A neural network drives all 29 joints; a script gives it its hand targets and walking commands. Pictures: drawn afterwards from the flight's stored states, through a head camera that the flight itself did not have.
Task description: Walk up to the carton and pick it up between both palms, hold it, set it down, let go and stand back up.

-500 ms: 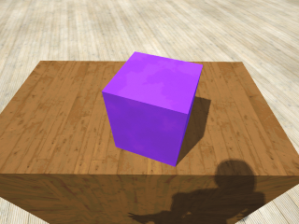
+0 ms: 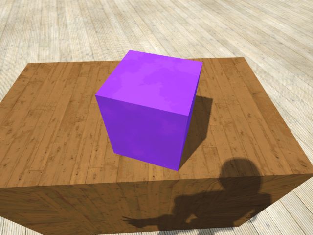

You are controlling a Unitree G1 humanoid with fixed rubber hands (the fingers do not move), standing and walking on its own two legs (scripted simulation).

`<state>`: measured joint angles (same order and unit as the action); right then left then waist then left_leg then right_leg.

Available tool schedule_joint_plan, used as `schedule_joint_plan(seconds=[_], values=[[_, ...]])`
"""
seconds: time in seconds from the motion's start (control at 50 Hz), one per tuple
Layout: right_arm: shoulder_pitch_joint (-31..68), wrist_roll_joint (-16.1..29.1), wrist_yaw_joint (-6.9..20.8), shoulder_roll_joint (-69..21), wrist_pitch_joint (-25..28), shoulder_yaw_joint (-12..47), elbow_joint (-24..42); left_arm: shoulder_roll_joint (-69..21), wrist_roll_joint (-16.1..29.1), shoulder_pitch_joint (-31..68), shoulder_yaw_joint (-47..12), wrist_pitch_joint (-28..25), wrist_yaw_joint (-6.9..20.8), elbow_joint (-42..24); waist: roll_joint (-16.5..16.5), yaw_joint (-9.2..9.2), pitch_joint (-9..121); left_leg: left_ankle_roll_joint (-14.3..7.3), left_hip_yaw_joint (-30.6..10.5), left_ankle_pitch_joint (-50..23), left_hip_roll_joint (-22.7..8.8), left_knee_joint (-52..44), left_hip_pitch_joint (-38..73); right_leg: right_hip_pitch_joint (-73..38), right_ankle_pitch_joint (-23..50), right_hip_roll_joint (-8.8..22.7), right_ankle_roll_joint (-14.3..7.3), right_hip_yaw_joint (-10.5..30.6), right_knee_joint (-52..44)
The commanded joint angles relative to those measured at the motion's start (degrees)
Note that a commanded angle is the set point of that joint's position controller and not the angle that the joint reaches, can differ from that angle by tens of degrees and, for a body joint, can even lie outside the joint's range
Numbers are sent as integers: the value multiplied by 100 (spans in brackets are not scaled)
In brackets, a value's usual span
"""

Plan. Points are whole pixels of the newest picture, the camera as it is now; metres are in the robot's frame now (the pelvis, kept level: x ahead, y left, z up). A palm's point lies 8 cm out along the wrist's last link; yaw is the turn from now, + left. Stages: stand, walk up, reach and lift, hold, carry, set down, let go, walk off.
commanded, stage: walk up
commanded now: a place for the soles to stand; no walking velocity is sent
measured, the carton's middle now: (154, 111) +0.45 +0.01 +0.06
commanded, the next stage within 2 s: reach and lift in 0.14 s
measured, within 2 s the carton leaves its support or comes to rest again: neither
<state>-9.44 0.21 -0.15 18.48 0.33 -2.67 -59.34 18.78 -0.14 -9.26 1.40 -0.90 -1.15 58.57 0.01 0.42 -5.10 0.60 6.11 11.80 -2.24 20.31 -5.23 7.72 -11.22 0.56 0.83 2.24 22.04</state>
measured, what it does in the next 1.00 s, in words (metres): stands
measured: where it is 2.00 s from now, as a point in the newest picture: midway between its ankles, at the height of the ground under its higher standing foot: outside the picture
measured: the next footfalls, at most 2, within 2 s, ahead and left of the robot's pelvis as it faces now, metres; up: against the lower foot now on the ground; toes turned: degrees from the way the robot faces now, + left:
none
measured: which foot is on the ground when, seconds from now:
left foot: down 0.00-1.00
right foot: down 0.00-1.00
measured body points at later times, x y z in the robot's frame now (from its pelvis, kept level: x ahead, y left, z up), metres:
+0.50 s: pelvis -0.01 +0.00 -0.02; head +0.02 +0.01 +0.43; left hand +0.18 +0.27 -0.10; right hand +0.16 -0.27 -0.11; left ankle -0.01 +0.12 -0.75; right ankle +0.01 -0.13 -0.75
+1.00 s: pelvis -0.01 +0.01 +0.00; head +0.01 +0.02 +0.45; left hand +0.16 +0.29 -0.06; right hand +0.13 -0.22 -0.07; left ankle -0.01 +0.12 -0.75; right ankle +0.01 -0.13 -0.75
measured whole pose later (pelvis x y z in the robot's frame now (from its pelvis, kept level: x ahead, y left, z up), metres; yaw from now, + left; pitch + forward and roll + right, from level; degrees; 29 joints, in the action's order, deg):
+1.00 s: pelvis -0.01 +0.01 +0.00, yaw -1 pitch -5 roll -1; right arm -21.2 -0.2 -5.7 5.0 -5.9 -4.3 -15.8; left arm 21.5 4.6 -13.5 2.9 21.3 3.6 14.4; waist 0.2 -1.7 -7.4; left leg 0.1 6.9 13.7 -3.2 24.2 -5.6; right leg 6.9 -10.3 0.2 1.4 2.3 21.9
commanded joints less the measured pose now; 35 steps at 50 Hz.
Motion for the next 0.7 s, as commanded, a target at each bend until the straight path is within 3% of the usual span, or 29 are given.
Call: schedule_joint_plan(seconds=[0.0,0.12,0.14,0.16,0.18,0.2,0.22,0.24,0.28,0.32,0.36,0.38,0.4,0.44,0.46,0.48,0.52,0.54,0.58,0.62,0.64,0.68], values=[[-11,13,-27,1025,115,-201,360,1154,13,-26,248,-101,-53,-358,24,-33,383,-176,-461,-204,-676,-465,103,175,991,656,-250,503,-434],[25,-15,-33,1225,106,-226,343,1145,6,158,248,-47,-72,-410,14,8,240,-201,-386,28,-660,-473,23,275,817,529,-167,403,-296],[2188,-695,159,333,691,-632,1149,1494,13,2712,191,1349,-55,-2152,285,-151,402,44,-1,1239,-141,477,-1233,841,-933,-146,-239,-400,462],[1880,-756,312,566,527,-763,1190,1219,12,2349,88,1922,-172,-2153,185,-14,-15,22,68,1778,-151,597,-1727,935,-1498,-191,-427,-616,601],[1653,-776,433,623,406,-924,1090,1073,10,2027,138,2310,-183,-2236,245,38,119,51,18,1519,-174,831,-1555,1128,-1282,-115,-503,-517,751],[1509,-565,479,822,387,-923,1161,1012,-67,1873,134,2634,-117,-2508,102,48,304,100,-9,1047,-170,1055,-1141,1238,-723,-32,-492,-491,866],[1378,-508,452,795,286,-980,1271,1070,-121,1582,172,2858,-6,-2701,110,108,767,168,-13,623,-147,1267,-980,1024,-122,-55,-468,-482,1094],[1152,-294,382,956,195,-1044,1483,1087,-194,1535,168,3049,73,-3091,-93,120,1225,213,17,118,-123,1406,-687,782,529,-51,-385,-544,1255],[916,25,308,1118,196,-964,1765,1077,-468,1152,523,3305,147,-3669,-380,5,1927,331,24,-1326,-41,1701,-249,590,1690,-111,-260,-615,1352],[366,253,225,1092,280,-751,1939,1045,-522,546,754,3326,199,-4176,-395,4,2425,428,-49,-2052,17,1755,312,217,2383,-185,-250,-621,1275],[47,506,95,965,282,-479,2087,972,-541,140,904,3268,253,-4297,-209,-15,2391,381,-104,-2127,94,1568,535,-157,2995,-162,-156,-555,1152],[107,393,10,924,264,-432,2201,1098,-617,269,945,3221,291,-4117,105,-47,1979,334,-12,-1408,191,1480,414,-88,2705,-155,-124,-487,1020],[68,378,-79,720,201,-307,2240,1039,-720,415,943,3193,303,-4183,125,-62,1490,235,37,-891,229,1282,175,-13,2255,-96,-59,-436,896],[49,305,-190,460,98,-298,2505,948,-780,505,855,3130,353,-4234,177,-18,932,124,82,-583,174,1030,-180,-130,1495,-145,-96,-302,722],[93,263,-258,390,45,-249,2686,935,-784,537,820,3094,390,-4130,-13,-61,555,105,120,-444,189,943,-358,-52,1316,-94,-152,-207,581],[82,243,-294,298,-61,-255,2949,956,-731,518,857,3084,429,-4161,198,-89,357,28,184,-239,232,789,-392,-48,1192,-96,-90,-149,460],[73,154,-311,36,-226,-264,3148,886,-592,778,721,3039,436,-4319,71,-54,-46,51,237,216,179,469,-482,153,509,-93,-122,-167,250],[67,211,-323,14,-264,-281,3408,875,-553,732,746,2996,450,-4283,-52,-144,-21,28,278,133,189,355,-394,114,509,-78,-113,-148,159],[-82,144,-348,-115,-347,-297,3642,948,-359,810,656,2898,421,-4658,-271,-83,-47,86,329,64,191,193,-401,78,433,-78,-120,-221,62],[-376,55,-375,-176,-415,-391,4013,939,-135,689,628,2779,454,-4669,-182,-71,153,119,326,-56,138,171,-277,53,562,-130,-174,-176,-63],[-397,29,-356,-193,-401,-468,4153,932,-89,594,598,2688,416,-4721,-299,-109,263,126,301,-119,133,72,-169,24,538,-158,-162,-241,-77],[-482,-91,-437,-270,-397,-529,4509,1035,73,615,541,2596,426,-4766,-105,-98,302,146,307,-51,71,96,-250,4,589,-173,-170,-219,-152]])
